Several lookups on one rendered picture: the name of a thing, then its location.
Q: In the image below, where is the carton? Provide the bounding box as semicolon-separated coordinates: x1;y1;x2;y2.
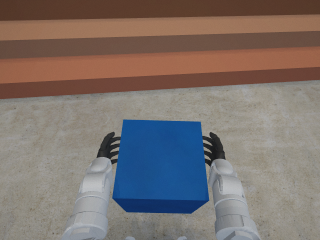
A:
112;119;209;214

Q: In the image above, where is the robot left forearm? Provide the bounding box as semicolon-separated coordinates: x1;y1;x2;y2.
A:
60;157;113;240

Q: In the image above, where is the right robot hand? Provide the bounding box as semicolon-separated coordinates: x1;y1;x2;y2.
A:
202;132;226;167

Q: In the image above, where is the left robot hand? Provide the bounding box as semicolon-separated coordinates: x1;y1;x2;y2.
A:
96;132;121;164

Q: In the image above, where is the robot right forearm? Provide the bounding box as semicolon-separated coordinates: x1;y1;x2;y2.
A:
208;158;262;240

